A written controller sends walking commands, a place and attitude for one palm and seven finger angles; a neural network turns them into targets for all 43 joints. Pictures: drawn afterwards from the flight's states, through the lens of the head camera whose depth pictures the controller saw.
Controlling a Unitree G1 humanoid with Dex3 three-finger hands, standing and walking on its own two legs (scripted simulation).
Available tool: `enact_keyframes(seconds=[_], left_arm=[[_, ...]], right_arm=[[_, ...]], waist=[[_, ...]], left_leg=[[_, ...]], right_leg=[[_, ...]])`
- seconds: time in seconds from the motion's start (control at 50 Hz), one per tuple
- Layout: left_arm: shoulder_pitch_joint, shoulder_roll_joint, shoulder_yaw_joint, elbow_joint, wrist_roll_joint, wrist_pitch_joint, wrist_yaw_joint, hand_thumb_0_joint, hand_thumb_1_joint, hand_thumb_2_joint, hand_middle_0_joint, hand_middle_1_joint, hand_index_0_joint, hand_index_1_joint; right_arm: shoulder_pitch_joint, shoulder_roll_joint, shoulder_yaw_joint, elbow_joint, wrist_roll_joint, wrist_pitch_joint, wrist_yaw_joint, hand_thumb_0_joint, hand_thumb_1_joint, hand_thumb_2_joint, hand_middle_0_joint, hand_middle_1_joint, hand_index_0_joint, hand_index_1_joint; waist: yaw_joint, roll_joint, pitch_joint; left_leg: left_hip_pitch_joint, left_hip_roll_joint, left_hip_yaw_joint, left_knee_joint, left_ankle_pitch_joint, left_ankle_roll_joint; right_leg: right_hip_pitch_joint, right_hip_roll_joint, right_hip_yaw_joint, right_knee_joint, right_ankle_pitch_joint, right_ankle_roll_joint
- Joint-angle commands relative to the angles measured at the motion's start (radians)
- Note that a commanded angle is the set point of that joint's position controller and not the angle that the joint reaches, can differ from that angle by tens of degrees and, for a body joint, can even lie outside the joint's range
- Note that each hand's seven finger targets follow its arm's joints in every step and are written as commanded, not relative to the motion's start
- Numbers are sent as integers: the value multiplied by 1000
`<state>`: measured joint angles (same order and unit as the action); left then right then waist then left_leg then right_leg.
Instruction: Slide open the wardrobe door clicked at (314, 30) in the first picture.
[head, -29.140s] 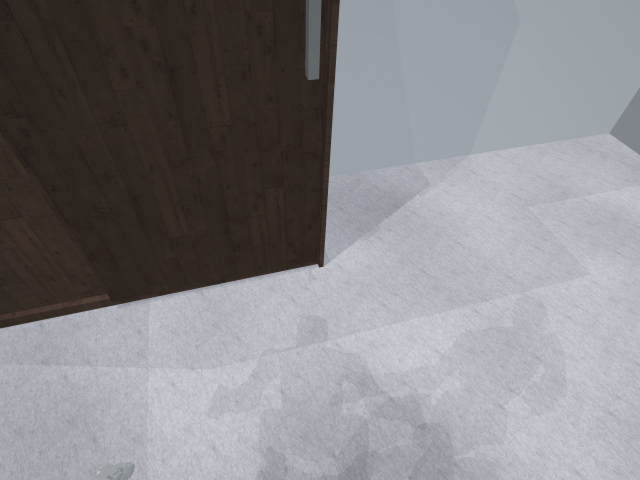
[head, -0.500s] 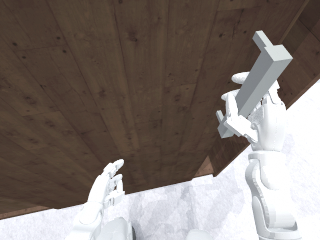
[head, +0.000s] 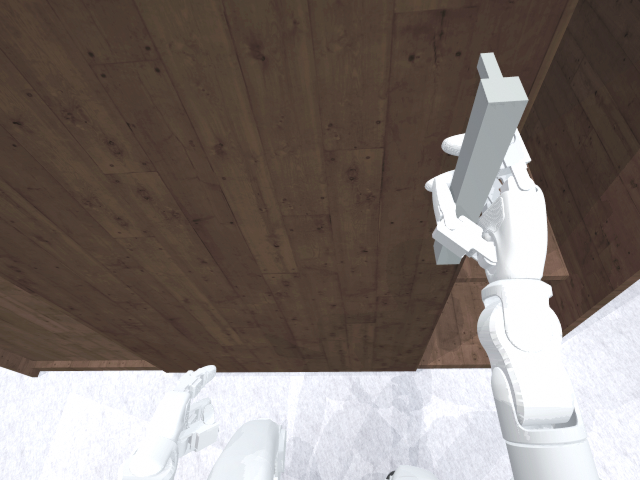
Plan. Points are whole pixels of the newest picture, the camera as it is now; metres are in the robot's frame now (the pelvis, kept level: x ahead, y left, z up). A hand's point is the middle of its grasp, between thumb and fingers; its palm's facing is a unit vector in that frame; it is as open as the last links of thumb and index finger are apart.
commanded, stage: step sideways, sliding the door along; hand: right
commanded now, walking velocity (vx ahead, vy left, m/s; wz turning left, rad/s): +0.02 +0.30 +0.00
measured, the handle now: (463, 176) +0.38 -0.15 +0.16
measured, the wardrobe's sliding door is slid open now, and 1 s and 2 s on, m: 0.27 0.44 0.64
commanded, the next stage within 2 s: stop walking and hold the door there in 1.90 s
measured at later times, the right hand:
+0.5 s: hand (367, 222) +0.34 -0.05 +0.15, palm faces +0.24 +0.97 -0.07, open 6.5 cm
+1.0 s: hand (268, 222) +0.35 +0.04 +0.15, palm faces +0.34 +0.93 -0.10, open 6.6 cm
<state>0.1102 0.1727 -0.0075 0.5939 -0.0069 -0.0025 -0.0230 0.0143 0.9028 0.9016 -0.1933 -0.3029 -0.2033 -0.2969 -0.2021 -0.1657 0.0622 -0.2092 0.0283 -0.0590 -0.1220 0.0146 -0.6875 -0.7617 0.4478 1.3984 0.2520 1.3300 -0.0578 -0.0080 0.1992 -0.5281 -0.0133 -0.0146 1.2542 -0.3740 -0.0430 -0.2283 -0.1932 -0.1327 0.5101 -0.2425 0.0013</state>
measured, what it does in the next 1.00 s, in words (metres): steps to the left: left foot, then right foot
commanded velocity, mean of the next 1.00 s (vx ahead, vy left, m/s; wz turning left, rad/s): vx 0.04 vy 0.30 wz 0.04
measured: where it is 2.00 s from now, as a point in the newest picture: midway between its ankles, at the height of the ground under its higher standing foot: outside the picture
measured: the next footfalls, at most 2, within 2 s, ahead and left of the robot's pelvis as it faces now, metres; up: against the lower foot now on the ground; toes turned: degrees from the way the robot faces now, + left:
left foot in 0.28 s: -0.01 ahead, +0.24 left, +0.00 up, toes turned +3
right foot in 0.48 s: +0.04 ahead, +0.01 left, +0.00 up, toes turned -13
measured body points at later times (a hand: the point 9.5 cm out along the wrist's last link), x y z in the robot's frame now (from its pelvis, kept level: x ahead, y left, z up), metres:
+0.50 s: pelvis -0.03 +0.11 -0.02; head +0.02 +0.10 +0.42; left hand +0.17 +0.34 -0.13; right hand +0.32 -0.11 +0.15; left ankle -0.05 +0.24 -0.72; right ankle +0.01 +0.02 -0.75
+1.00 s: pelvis +0.00 +0.25 -0.03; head +0.06 +0.25 +0.42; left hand +0.26 +0.40 -0.13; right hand +0.32 +0.00 +0.16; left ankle +0.03 +0.39 -0.75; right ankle -0.01 +0.08 -0.72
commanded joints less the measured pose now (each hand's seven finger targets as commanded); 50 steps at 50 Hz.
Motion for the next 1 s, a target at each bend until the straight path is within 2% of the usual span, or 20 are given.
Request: enact_keyframes(seconds=[0.0,0.18,0.22,0.26,0.28,0.32,0.38,0.42,0.44,0.46,0.48,0.52,0.62,0.8,0.86,0.88,0.9,0.94,0.96,0.98], left_arm=[[-97,162,69,-145,-8,-33,17,0,900,900,-200,-300,-200,-300],[-92,144,51,-143,-27,-67,30,0,900,900,-200,-300,-200,-300],[-96,119,36,-147,-50,-74,33,0,900,900,-200,-300,-200,-300],[-126,70,20,-147,-59,-76,38,0,900,900,-200,-300,-200,-300],[-150,72,19,-131,-47,-81,46,0,900,900,-200,-300,-200,-300],[-96,127,48,-89,-42,-80,56,0,900,900,-200,-300,-200,-300],[-101,97,24,-97,-36,-35,60,0,900,900,-200,-300,-200,-300],[-81,136,59,-94,-30,-22,61,0,900,900,-200,-300,-200,-300],[-90,187,82,-120,-27,-15,57,0,900,900,-200,-300,-200,-300],[-90,175,65,-143,-39,-10,33,0,900,900,-200,-300,-200,-300],[-115,192,66,-154,-55,0,16,0,900,900,-200,-300,-200,-300],[-138,157,55,-117,-38,-6,17,0,900,900,-200,-300,-200,-300],[-98,165,71,-122,-40,-16,2,0,900,900,-200,-300,-200,-300],[-99,142,61,-167,-46,-45,8,0,900,900,-200,-300,-200,-300],[-99,114,50,-162,-62,-51,11,0,900,900,-200,-300,-200,-300],[-90,88,45,-157,-70,-55,13,0,900,900,-200,-300,-200,-300],[-122,65,46,-161,-67,-60,22,0,900,900,-200,-300,-200,-300],[-116,80,48,-121,-50,-89,43,0,900,900,-200,-300,-200,-300],[-98,80,56,-124,-49,-92,45,0,900,900,-200,-300,-200,-300],[-96,80,52,-117,-51,-90,48,0,900,900,-200,-300,-200,-300]], right_arm=[[-415,24,112,-237,5,-79,62,0,-900,-900,450,1400,450,1400],[-553,40,123,-123,32,-86,42,0,-900,-900,450,1400,450,1400],[-602,46,144,-116,25,-81,41,0,-900,-900,450,1400,450,1400],[-664,-36,112,-106,19,-73,23,0,-900,-900,450,1400,450,1400],[-678,-75,71,-95,19,-75,9,0,-900,-900,450,1400,450,1400],[-674,-12,105,-87,36,-81,14,0,-900,-900,450,1400,450,1400],[-710,78,150,-95,30,-111,7,0,-900,-900,450,1400,450,1400],[-690,73,163,-104,30,-138,23,0,-900,-900,450,1400,450,1400],[-657,105,198,-104,46,-142,36,0,-900,-900,450,1400,450,1400],[-654,150,238,-78,50,-119,42,0,-900,-900,450,1400,450,1400],[-665,134,220,-25,46,-93,51,0,-900,-900,450,1400,450,1400],[-780,83,187,-134,31,-99,53,0,-900,-900,450,1400,450,1400],[-732,149,238,-35,18,-59,69,0,-900,-900,450,1400,450,1400],[-704,120,205,-32,33,-81,70,0,-900,-900,450,1400,450,1400],[-680,86,186,-69,18,-84,67,0,-900,-900,450,1400,450,1400],[-682,45,174,-79,5,-85,63,0,-900,-900,450,1400,450,1400],[-666,-13,141,-82,0,-83,57,0,-900,-900,450,1400,450,1400],[-594,-54,82,-130,18,-78,38,0,-900,-900,450,1400,450,1400],[-573,2,136,-169,25,-90,45,0,-900,-900,450,1400,450,1400],[-595,22,138,-200,30,-105,40,0,-900,-900,450,1400,450,1400]], waist=[[75,-286,-447],[82,-319,-459],[68,-104,-479],[58,334,-461],[23,315,-438],[35,395,-430],[64,258,-476],[116,36,-520],[95,-214,-517],[79,-215,-578],[80,-73,-517],[84,-68,-389],[78,-234,-425],[88,-261,-447],[70,-117,-465],[76,95,-480],[73,348,-460],[41,330,-455],[47,448,-462],[61,428,-482]], left_leg=[[-20,11,61,-178,32,-16],[291,-14,103,-719,17,19],[439,46,57,-926,224,38],[535,300,-233,-953,543,166],[493,355,-301,-944,604,223],[667,304,-257,-825,875,250],[692,210,-13,-673,939,207],[346,134,91,-398,661,121],[0,43,81,-207,100,63],[-11,24,-55,-65,-194,63],[2,27,-100,1,-179,56],[-44,76,-90,6,-75,44],[-23,62,16,-103,53,20],[215,10,83,-531,23,14],[393,20,66,-836,296,19],[475,125,-32,-888,593,60],[519,268,-254,-846,939,150],[538,330,-314,-796,1246,219],[640,325,-294,-740,1288,233],[691,298,-234,-685,1313,229]], right_leg=[[354,-176,125,-158,494,-64],[244,-178,120,-48,304,-64],[116,-68,91,103,98,-31],[-210,99,40,429,-343,11],[-274,152,78,594,-417,17],[-365,137,116,647,-373,15],[-176,146,2,165,-180,12],[323,86,16,-148,301,-2],[590,-194,333,-98,752,-93],[545,-353,593,-80,806,-183],[365,-373,564,-133,481,-229],[222,-328,452,-200,225,-201],[279,-192,140,-152,331,-105],[257,-202,131,-35,464,-89],[176,-91,108,167,288,-28],[70,4,63,289,112,0],[-132,120,50,441,-275,33],[-212,163,105,602,-448,23],[-247,147,124,541,-444,14],[-241,131,99,397,-389,10]])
